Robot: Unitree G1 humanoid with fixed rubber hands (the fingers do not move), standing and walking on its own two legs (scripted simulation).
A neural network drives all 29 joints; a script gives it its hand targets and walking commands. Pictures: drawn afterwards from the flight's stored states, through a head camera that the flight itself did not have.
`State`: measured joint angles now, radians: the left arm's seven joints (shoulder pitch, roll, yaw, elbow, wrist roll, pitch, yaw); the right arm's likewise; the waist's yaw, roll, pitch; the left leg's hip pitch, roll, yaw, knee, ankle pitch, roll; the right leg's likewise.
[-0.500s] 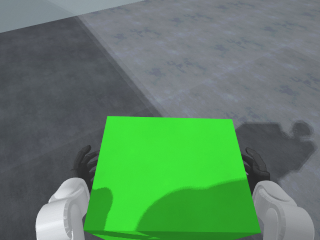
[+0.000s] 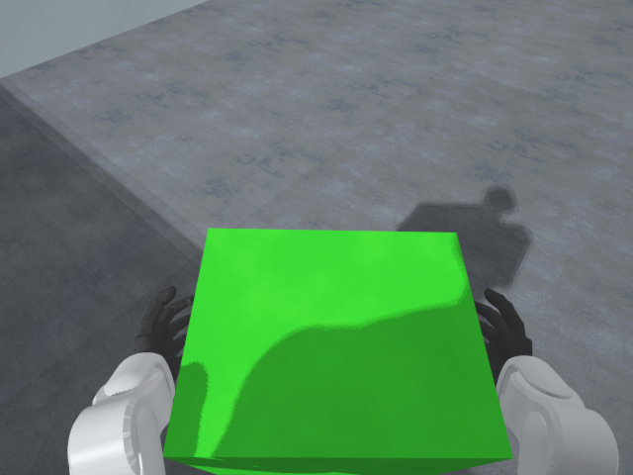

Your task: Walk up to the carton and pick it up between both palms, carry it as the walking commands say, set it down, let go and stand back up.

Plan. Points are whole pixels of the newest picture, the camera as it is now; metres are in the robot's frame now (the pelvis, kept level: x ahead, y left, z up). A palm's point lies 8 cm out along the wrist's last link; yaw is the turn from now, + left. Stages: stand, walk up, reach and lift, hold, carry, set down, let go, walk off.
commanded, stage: carry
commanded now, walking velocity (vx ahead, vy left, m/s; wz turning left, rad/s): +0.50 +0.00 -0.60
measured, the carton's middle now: (329, 361) +0.25 +0.01 +0.01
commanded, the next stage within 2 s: none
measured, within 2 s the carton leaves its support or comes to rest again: neither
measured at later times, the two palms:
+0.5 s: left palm (268, 157) +0.56 +0.11 +0.08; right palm (509, 204) +0.46 -0.25 +0.07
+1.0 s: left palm (368, 57) +0.87 -0.07 +0.09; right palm (554, 115) +0.67 -0.39 +0.09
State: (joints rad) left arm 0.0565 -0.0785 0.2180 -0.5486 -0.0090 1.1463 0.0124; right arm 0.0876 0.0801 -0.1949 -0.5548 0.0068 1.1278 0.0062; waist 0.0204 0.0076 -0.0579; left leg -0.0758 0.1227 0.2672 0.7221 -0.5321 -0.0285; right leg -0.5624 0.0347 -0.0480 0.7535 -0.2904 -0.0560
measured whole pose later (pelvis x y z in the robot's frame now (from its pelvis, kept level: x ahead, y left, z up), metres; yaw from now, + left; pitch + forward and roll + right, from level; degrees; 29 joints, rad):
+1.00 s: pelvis +0.57 -0.11 +0.02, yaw -34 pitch +8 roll +1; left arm 0.06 -0.07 0.22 -0.57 -0.01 1.14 0.01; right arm 0.09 0.09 -0.19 -0.56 0.01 1.12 0.00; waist 0.02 -0.03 -0.07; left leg -0.25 0.15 0.28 0.56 -0.40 -0.06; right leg -0.57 0.00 0.07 0.95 -0.42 -0.07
